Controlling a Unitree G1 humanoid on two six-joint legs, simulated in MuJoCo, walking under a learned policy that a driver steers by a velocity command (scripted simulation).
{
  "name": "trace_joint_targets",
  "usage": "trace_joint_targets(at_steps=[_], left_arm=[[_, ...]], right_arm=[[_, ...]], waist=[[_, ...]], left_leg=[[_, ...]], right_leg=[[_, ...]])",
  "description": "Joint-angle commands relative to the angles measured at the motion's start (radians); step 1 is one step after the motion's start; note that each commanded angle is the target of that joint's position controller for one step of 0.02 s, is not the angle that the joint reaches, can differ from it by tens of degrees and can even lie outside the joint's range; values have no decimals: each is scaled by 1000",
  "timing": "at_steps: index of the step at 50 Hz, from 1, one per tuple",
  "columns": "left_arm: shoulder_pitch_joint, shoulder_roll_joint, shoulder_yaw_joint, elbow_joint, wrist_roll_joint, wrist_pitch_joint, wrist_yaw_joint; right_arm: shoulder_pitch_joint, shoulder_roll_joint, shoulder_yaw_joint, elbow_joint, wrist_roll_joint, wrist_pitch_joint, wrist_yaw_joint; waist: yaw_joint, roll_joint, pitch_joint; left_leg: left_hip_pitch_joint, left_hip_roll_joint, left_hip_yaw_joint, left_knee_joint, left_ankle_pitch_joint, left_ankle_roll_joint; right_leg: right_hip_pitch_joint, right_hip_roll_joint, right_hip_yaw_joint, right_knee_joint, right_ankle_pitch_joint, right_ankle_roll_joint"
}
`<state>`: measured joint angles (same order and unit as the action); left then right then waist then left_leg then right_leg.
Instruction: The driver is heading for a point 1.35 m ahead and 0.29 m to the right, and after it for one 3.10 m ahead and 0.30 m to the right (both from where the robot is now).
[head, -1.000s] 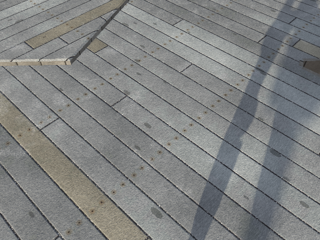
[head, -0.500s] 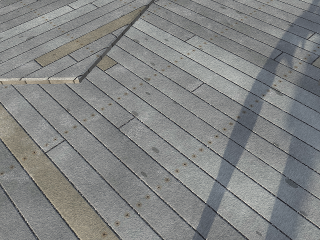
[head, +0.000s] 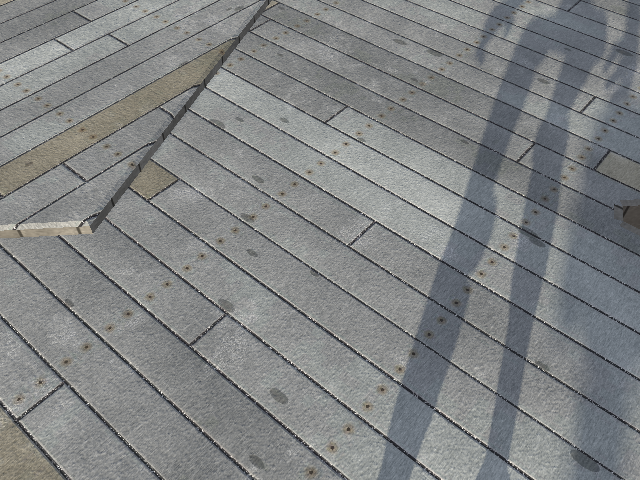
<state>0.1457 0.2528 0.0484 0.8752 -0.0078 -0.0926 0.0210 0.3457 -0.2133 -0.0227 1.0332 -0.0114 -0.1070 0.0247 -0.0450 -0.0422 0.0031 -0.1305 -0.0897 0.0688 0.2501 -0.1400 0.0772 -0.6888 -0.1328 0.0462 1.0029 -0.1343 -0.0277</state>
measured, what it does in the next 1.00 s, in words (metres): walks ahead: right foot, then left foot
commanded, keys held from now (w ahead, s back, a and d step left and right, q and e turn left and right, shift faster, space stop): no key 0.86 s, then w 0.14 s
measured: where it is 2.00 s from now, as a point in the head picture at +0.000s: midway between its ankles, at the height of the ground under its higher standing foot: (333, 390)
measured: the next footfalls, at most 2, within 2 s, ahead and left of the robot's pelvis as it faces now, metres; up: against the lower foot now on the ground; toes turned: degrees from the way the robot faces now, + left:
right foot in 0.20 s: +0.26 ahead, -0.13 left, +0.00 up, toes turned +0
left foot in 0.48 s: +0.18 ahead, +0.10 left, +0.00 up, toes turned +2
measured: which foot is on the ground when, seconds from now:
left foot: down 0.00-0.20, up 0.22-0.46, down 0.48-1.00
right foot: up 0.00-0.18, down 0.20-1.00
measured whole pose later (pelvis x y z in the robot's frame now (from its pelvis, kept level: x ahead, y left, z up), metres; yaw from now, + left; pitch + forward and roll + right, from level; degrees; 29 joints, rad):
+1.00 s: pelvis +0.20 -0.02 -0.02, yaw +0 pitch -1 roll +0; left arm 0.23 0.20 0.04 1.06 -0.02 -0.02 0.02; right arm 0.34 -0.18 -0.03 1.09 0.02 -0.04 -0.03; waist -0.01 0.01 0.00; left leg -0.16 0.01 0.02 0.56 -0.40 0.01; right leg -0.33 0.00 -0.03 0.66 -0.36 -0.06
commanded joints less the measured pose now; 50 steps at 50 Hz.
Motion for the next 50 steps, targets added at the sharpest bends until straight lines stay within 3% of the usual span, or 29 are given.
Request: trace_joint_targets(at_steps=[1, 3, 6, 8, 9, 10, 11, 12, 13, 14, 15, 17, 19, 22, 24, 25, 26, 28, 29, 33, 43, 44, 45, 47, 49, 50], left_arm=[[25, 2, -6, -31, 8, 0, -2], [-38, 5, -9, -42, 4, 4, -8], [-84, 33, -7, -57, 4, 8, -17], [-50, 63, 3, -51, 14, 1, -22], [14, 84, 14, -24, 21, -5, -21], [89, 147, 33, -1, 31, -10, -15], [149, 190, 36, 10, 41, -3, -11], [201, 111, 18, 26, 36, 11, -15], [183, 65, 1, 21, 22, 17, -24], [101, 71, 0, 8, 14, 19, -26], [27, 71, -4, -9, 16, 21, -24], [-76, 85, -2, -24, 30, 30, -17], [-65, 77, -2, -12, 40, 40, -10], [-57, 72, -3, 6, 14, 50, -1], [-13, 54, -9, 34, 4, 55, 1], [-2, 55, -8, 42, 8, 57, 1], [28, 54, -2, 41, 7, 62, 4], [25, 51, 0, 54, 11, 64, 13], [38, 42, -1, 65, 12, 65, 17], [52, 34, 0, 91, 14, 66, 12], [67, 31, 1, 139, 5, 79, 12], [85, 22, -1, 154, 4, 81, 12], [90, 26, 2, 162, -2, 84, 13], [56, 33, 7, 152, -7, 76, 12], [-8, 4, 0, 120, -16, 42, -1], [-30, 1, -2, 107, -17, 24, -10]], right_arm=[[-51, -140, -17, -64, 2, -5, -20], [-7, -159, -18, -47, 9, 4, -25], [5, -152, -16, -27, 16, 20, -30], [-23, -152, -18, -25, 23, 30, -34], [-33, -145, -17, -26, 27, 33, -35], [4, -136, -14, -27, 14, 30, -36], [131, -53, 11, -7, -5, 19, -31], [182, -16, 28, 19, 4, 23, -28], [134, -92, 9, 16, 20, 38, -27], [63, -113, -1, -3, 29, 57, -33], [8, -112, -7, -11, 26, 77, -43], [-7, -80, -8, -14, 17, 106, -62], [10, -53, -3, 5, 12, 114, -73], [25, -47, -5, 28, 7, 121, -72], [5, -66, -8, 23, -15, 125, -67], [-3, -86, -8, 12, -20, 125, -67], [-26, -144, -23, 22, -4, 121, -68], [-57, -90, -14, 26, 0, 98, -66], [-72, -92, -16, 25, 1, 88, -66], [-44, -75, -14, 35, 9, 66, -64], [6, -60, -7, 48, 11, 74, -62], [31, -54, -7, 60, 12, 76, -62], [41, -70, -13, 64, 19, 80, -63], [54, -109, -28, 52, 31, 78, -65], [87, -164, -49, 49, 42, 55, -63], [78, -166, -52, 46, 40, 42, -62]], waist=[[47, 87, 17], [16, 96, -4], [9, 118, -12], [43, 120, -37], [72, 99, -64], [78, 43, -125], [33, -100, -250], [62, -211, -355], [67, -140, -329], [52, -77, -237], [38, -25, -166], [-6, -52, -91], [-4, -82, -90], [-15, -76, -98], [-10, -51, -51], [4, -26, -6], [50, 90, 43], [52, 140, 60], [60, 147, 55], [50, 92, 26], [39, 45, -2], [37, 51, -22], [36, 71, 1], [19, 122, 97], [-2, 207, 174], [-2, 212, 201]], left_leg=[[-120, 227, -74, -66, 581, 127], [-75, 229, -70, -42, 548, 114], [18, 269, -106, 27, 521, 106], [64, 279, -133, 113, 499, 82], [70, 244, -126, 191, 480, 58], [22, 179, -97, 315, 403, 18], [-204, 96, -63, 519, 27, -34], [-303, 52, -78, 723, -460, -78], [-330, 79, -135, 818, -553, -90], [-369, 109, -138, 851, -515, -98], [-367, 134, -133, 829, -466, -107], [-252, 155, -117, 675, -375, -120], [-160, 130, -81, 556, -317, -122], [-45, 112, -51, 347, -112, -100], [-5, 125, -61, 251, -59, -65], [-32, 169, -104, 194, -107, -38], [-164, 166, -109, 175, -276, -11], [-292, 164, -126, 95, -360, -27], [-298, 162, -125, 88, -327, -41], [-227, 153, -111, 121, -202, -49], [-153, 134, -84, 165, -15, -49], [-140, 129, -80, 153, -114, -43], [-154, 129, -91, 139, -269, -20], [-169, 200, -203, 67, -551, 50], [-102, 373, -438, -48, -634, 143], [-83, 427, -496, -58, -572, 169]], right_leg=[[137, 32, -45, -228, 162, 17], [184, 66, -59, -329, 222, 21], [201, 82, -35, -420, 192, 3], [263, 96, -30, -500, 164, -26], [356, 115, -47, -578, 234, -45], [515, 54, 4, -574, 593, -75], [828, -121, 166, -478, 940, -196], [906, -257, 326, -518, 956, -318], [822, -234, 351, -571, 712, -307], [708, -203, 322, -618, 478, -266], [585, -175, 286, -665, 311, -236], [378, -103, 193, -741, 99, -181], [317, -60, 133, -759, 26, -176], [288, -35, 108, -757, -201, -151], [241, -1, 98, -762, -392, -80], [228, 22, 85, -737, -420, -45], [286, 87, 13, -715, -353, -19], [434, 108, -22, -625, -203, -9], [466, 106, -25, -606, -157, -15], [480, 105, -30, -579, -41, -31], [519, 100, -31, -534, 135, -26], [526, 115, -49, -525, 34, -27], [501, 143, -76, -496, -143, -30], [349, 171, -101, -424, -387, -34], [181, 158, -116, -281, -287, -45], [128, 123, -87, -234, -262, -59]])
